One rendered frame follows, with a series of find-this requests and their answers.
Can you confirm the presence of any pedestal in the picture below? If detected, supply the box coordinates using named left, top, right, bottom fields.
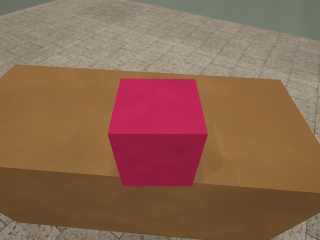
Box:
left=0, top=64, right=320, bottom=240

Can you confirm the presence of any carton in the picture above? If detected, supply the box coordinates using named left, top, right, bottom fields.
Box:
left=107, top=78, right=208, bottom=187

